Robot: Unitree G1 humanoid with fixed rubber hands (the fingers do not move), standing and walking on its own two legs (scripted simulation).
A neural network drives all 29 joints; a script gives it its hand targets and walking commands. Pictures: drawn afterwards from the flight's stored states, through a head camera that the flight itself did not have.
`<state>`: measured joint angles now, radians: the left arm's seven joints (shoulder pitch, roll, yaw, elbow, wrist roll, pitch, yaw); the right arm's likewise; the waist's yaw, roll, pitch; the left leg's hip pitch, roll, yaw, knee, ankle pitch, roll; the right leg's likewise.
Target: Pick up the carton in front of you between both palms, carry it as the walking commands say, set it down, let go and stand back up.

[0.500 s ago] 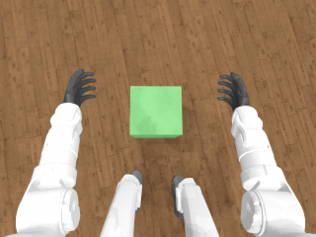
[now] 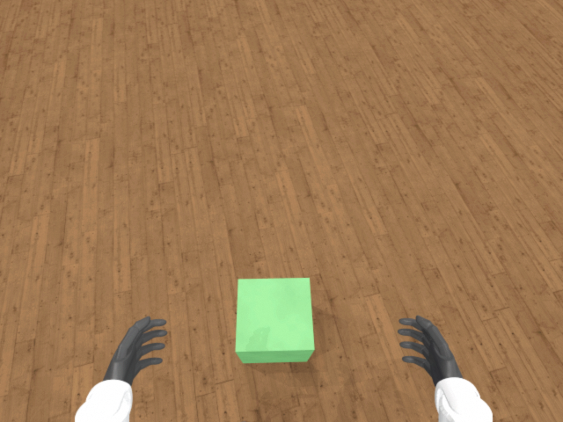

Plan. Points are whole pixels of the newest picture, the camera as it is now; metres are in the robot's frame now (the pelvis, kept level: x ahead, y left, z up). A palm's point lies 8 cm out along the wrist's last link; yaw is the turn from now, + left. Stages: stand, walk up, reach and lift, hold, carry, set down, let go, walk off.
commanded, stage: let go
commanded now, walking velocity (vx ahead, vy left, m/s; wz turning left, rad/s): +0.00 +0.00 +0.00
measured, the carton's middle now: (274, 322) +0.40 +0.02 -0.64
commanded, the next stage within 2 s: stand in 0.56 s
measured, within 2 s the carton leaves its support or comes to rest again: neither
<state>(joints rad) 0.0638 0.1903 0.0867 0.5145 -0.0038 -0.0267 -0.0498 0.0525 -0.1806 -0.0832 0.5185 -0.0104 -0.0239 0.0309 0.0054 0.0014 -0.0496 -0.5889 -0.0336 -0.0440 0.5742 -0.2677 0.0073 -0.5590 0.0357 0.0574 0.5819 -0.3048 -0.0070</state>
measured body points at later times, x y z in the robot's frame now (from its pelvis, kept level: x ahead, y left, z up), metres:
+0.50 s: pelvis +0.00 -0.01 +0.01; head +0.01 +0.00 +0.46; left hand +0.17 +0.23 -0.06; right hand +0.17 -0.24 -0.06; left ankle -0.01 +0.11 -0.73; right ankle -0.03 -0.11 -0.73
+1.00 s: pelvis +0.04 +0.00 +0.00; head +0.04 +0.00 +0.45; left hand +0.11 +0.27 -0.11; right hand +0.16 -0.25 -0.12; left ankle -0.01 +0.11 -0.73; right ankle -0.03 -0.12 -0.73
